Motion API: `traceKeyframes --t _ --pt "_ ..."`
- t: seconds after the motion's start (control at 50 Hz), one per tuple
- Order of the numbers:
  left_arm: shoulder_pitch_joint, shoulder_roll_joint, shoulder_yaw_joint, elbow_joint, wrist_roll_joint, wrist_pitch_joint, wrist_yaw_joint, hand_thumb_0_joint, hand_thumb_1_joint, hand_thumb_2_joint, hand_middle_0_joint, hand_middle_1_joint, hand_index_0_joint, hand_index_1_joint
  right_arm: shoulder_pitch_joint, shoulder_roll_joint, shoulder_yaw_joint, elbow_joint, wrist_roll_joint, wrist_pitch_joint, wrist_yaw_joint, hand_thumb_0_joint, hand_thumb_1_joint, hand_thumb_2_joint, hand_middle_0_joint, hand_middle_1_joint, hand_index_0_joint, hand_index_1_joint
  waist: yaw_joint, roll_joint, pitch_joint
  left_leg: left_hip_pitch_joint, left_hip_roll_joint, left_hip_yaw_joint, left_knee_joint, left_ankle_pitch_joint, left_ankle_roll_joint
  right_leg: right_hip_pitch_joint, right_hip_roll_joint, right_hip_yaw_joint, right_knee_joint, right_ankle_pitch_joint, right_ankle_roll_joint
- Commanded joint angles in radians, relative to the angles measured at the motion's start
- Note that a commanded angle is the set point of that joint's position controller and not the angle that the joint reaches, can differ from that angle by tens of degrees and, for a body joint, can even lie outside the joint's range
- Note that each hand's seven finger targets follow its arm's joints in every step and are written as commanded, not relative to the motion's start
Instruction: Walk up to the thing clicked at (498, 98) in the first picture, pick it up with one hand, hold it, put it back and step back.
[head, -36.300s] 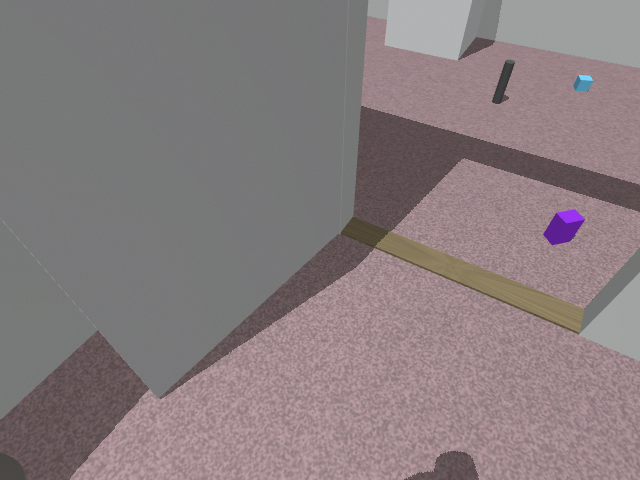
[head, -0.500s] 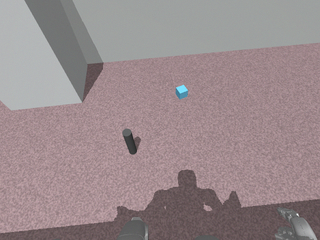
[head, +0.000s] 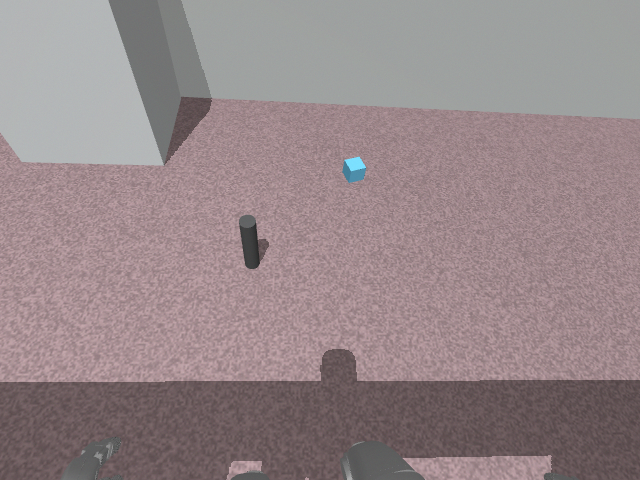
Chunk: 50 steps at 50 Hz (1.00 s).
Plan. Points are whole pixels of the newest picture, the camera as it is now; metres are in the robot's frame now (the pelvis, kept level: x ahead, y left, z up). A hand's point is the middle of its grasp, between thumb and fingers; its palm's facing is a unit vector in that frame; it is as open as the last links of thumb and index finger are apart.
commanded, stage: step back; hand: left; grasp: from above
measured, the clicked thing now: (250, 243) +0.87 +0.19 -0.64
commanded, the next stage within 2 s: stand in 1.42 s
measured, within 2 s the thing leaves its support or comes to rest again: neither
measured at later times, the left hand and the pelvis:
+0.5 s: hand out of the picture -0.11 +0.22 -0.13, palm faces +0.05 -0.90 -0.44, open 7.4 cm; pelvis -0.17 -0.07 -0.01, yaw +2 degrees
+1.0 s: hand out of the picture -0.11 +0.17 -0.14, palm faces +0.09 -0.92 -0.39, open 7.4 cm; pelvis -0.15 -0.10 -0.01, yaw +4 degrees
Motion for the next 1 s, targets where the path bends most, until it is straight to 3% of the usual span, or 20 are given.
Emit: traceKeyframes --t 0.0,0.12,0.18,0.22,0.24,0.26,0.32,0.46,0.54,0.56,0.58,0.6,0.62,0.66,0.78,0.84,0.86,0.9,0.92,0.98 --pt "0.029 0.182 0.062 -0.065 0.015 -0.031 0.021 0.000 0.900 0.900 -0.200 -0.300 -0.200 -0.300 0.002 -0.268 -0.092 -0.100 0.006 -0.023 -0.028 0.000 -0.900 -0.900 0.200 0.300 0.200 0.300 -0.013 0.179 -0.190 0.256 0.241 -0.215 -0.119 0.432 0.210 -0.063 -0.040 0.014 -0.069 -0.017 0.044" --pt "0.077 0.178 0.042 -0.015 0.007 -0.050 0.008 0.000 0.900 0.900 -0.200 -0.300 -0.200 -0.300 -0.041 -0.325 -0.093 -0.131 -0.005 0.005 -0.017 0.000 -0.900 -0.900 0.200 0.300 0.200 0.300 -0.024 0.317 -0.266 0.171 0.236 -0.155 -0.083 0.337 0.200 0.179 -0.111 -0.143 -0.529 -0.006 0.030" --pt "0.249 0.183 0.054 0.076 0.009 -0.047 -0.001 0.000 0.900 0.900 -0.200 -0.300 -0.200 -0.300 -0.117 -0.335 -0.096 -0.143 0.007 0.027 -0.008 0.000 -0.900 -0.900 0.200 0.300 0.200 0.300 0.055 0.304 -0.297 0.007 0.202 -0.134 -0.061 0.077 0.130 0.367 -0.103 -0.209 -0.780 0.148 -0.028" --pt "0.231 0.327 0.092 0.055 0.036 -0.052 -0.004 0.000 0.900 0.900 -0.200 -0.300 -0.200 -0.300 -0.122 -0.198 -0.058 -0.173 0.024 0.028 -0.016 0.000 -0.900 -0.900 0.200 0.300 0.200 0.300 0.070 -0.144 -0.155 -0.350 -0.078 -0.032 0.281 -0.307 0.003 0.287 -0.365 0.272 -0.924 -0.053 -0.119" --pt "0.103 0.432 0.104 -0.001 0.045 -0.048 0.002 0.000 0.900 0.900 -0.200 -0.300 -0.200 -0.300 -0.162 -0.240 -0.086 -0.178 0.016 0.029 -0.039 0.000 -0.900 -0.900 0.200 0.300 0.200 0.300 0.101 -0.243 -0.099 -0.260 -0.089 -0.100 0.492 -0.383 -0.039 -0.008 -0.548 0.456 -1.047 -0.141 -0.281" --pt "0.012 0.407 0.097 -0.027 0.038 -0.054 0.008 0.000 0.900 0.900 -0.200 -0.300 -0.200 -0.300 -0.128 -0.286 -0.101 -0.143 0.019 0.026 -0.037 0.000 -0.900 -0.900 0.200 0.300 0.200 0.300 0.058 -0.210 -0.033 -0.185 -0.053 -0.142 0.577 -0.333 -0.037 -0.143 -0.564 0.464 -1.086 -0.233 -0.292" --pt "-0.074 0.241 0.056 -0.028 0.032 -0.078 0.019 0.000 0.900 0.900 -0.200 -0.300 -0.200 -0.300 -0.012 -0.237 -0.072 -0.067 0.026 0.021 -0.016 0.000 -0.900 -0.900 0.200 0.300 0.200 0.300 -0.026 -0.068 -0.061 -0.200 -0.122 -0.127 0.623 -0.179 -0.027 0.047 -0.316 0.031 -0.897 0.073 -0.161" --pt "0.115 0.265 0.076 0.028 0.039 -0.114 0.015 0.000 0.900 0.900 -0.200 -0.300 -0.200 -0.300 -0.041 -0.231 -0.062 -0.047 0.007 -0.017 0.014 0.000 -0.900 -0.900 0.200 0.300 0.200 0.300 0.098 -0.152 -0.144 -0.226 -0.025 -0.040 0.179 -0.296 -0.051 0.410 -0.385 0.154 -0.924 -0.232 -0.198" --pt "0.059 0.247 0.047 0.030 0.026 -0.097 0.007 0.000 0.900 0.900 -0.200 -0.300 -0.200 -0.300 0.103 -0.222 -0.080 0.044 0.000 -0.038 0.023 0.000 -0.900 -0.900 0.200 0.300 0.200 0.300 0.002 -0.060 -0.151 0.185 -0.042 0.007 -0.284 -0.145 0.015 0.183 -0.331 -0.008 -0.773 -0.084 -0.130" --pt "0.085 0.180 0.027 0.028 0.023 -0.096 0.007 0.000 0.900 0.900 -0.200 -0.300 -0.200 -0.300 0.146 -0.256 -0.099 0.066 -0.008 -0.046 0.020 0.000 -0.900 -0.900 0.200 0.300 0.200 0.300 -0.005 0.129 -0.175 0.342 0.042 -0.177 -0.307 -0.200 0.041 0.018 -0.254 -0.096 -0.586 -0.074 -0.078" --pt "0.084 0.105 0.004 0.014 0.001 -0.101 0.004 0.000 0.900 0.900 -0.200 -0.300 -0.200 -0.300 0.105 -0.327 -0.109 0.041 -0.019 -0.049 0.016 0.000 -0.900 -0.900 0.200 0.300 0.200 0.300 -0.001 0.322 -0.145 0.365 0.258 -0.536 -0.392 -0.425 0.121 -0.208 -0.111 -0.232 -0.390 -0.060 -0.010" --pt "-0.024 0.224 0.040 0.024 0.017 -0.109 0.010 0.000 0.900 0.900 -0.200 -0.300 -0.200 -0.300 0.088 -0.407 -0.117 0.030 -0.004 -0.046 0.021 0.000 -0.900 -0.900 0.200 0.300 0.200 0.300 -0.048 0.225 -0.038 0.123 0.363 -0.661 -0.432 -0.664 0.244 -0.176 -0.186 -0.132 -0.355 -0.057 -0.011" --pt "-0.041 0.266 0.047 0.031 0.015 -0.115 0.003 0.000 0.900 0.900 -0.200 -0.300 -0.200 -0.300 0.031 -0.387 -0.117 0.018 0.001 -0.049 0.021 0.000 -0.900 -0.900 0.200 0.300 0.200 0.300 -0.025 0.185 0.037 -0.011 0.365 -0.609 -0.445 -0.671 0.255 -0.090 -0.205 -0.109 -0.313 -0.037 -0.021" --pt "0.031 0.209 0.037 0.069 0.001 -0.122 -0.010 0.000 0.900 0.900 -0.200 -0.300 -0.200 -0.300 -0.027 -0.270 -0.080 0.015 -0.009 -0.058 0.021 0.000 -0.900 -0.900 0.200 0.300 0.200 0.300 0.020 0.148 0.019 0.099 0.205 -0.336 -0.377 -0.367 0.158 -0.081 -0.183 -0.121 -0.386 0.078 -0.023" --pt "0.037 0.183 0.032 0.093 0.007 -0.137 -0.022 0.000 0.900 0.900 -0.200 -0.300 -0.200 -0.300 0.007 -0.289 -0.097 0.016 -0.004 -0.047 0.031 0.000 -0.900 -0.900 0.200 0.300 0.200 0.300 -0.016 0.263 -0.054 0.041 0.182 -0.196 -0.312 -0.311 0.151 0.129 -0.153 -0.205 -0.587 0.100 -0.011" --pt "0.162 0.176 0.036 0.170 0.010 -0.155 -0.002 0.000 0.900 0.900 -0.200 -0.300 -0.200 -0.300 -0.027 -0.230 -0.074 0.004 0.008 -0.025 0.031 0.000 -0.900 -0.900 0.200 0.300 0.200 0.300 0.054 0.161 -0.129 -0.068 0.122 -0.094 -0.063 -0.193 0.101 0.419 -0.097 -0.241 -0.802 0.222 -0.015" --pt "0.179 0.198 0.045 0.177 0.019 -0.164 0.009 0.000 0.900 0.900 -0.200 -0.300 -0.200 -0.300 0.014 -0.166 -0.052 0.002 0.015 -0.023 0.029 0.000 -0.900 -0.900 0.200 0.300 0.200 0.300 0.059 0.055 -0.160 -0.142 0.080 -0.053 0.066 -0.193 0.067 0.508 -0.145 -0.144 -0.840 0.221 -0.024" --pt "0.160 0.322 0.071 0.147 0.027 -0.172 0.019 0.000 0.900 0.900 -0.200 -0.300 -0.200 -0.300 0.034 -0.170 -0.049 -0.005 0.015 -0.015 0.019 0.000 -0.900 -0.900 0.200 0.300 0.200 0.300 0.059 -0.102 -0.137 -0.284 -0.039 -0.053 0.407 -0.351 0.008 0.417 -0.509 0.397 -1.044 -0.134 -0.179" --pt "0.100 0.334 0.070 0.124 0.025 -0.171 0.017 0.000 0.900 0.900 -0.200 -0.300 -0.200 -0.300 0.049 -0.235 -0.068 0.016 0.015 -0.016 0.013 0.000 -0.900 -0.900 0.200 0.300 0.200 0.300 0.043 -0.059 -0.081 -0.237 -0.004 -0.096 0.421 -0.367 0.003 0.302 -0.549 0.446 -1.040 -0.175 -0.259" --pt "0.063 0.246 0.044 0.122 0.011 -0.185 0.023 0.000 0.900 0.900 -0.200 -0.300 -0.200 -0.300 0.055 -0.218 -0.065 0.054 0.023 -0.022 0.019 0.000 -0.900 -0.900 0.200 0.300 0.200 0.300 0.020 0.005 -0.075 -0.194 0.024 -0.143 0.379 -0.224 0.000 0.299 -0.417 0.172 -0.969 0.141 -0.177"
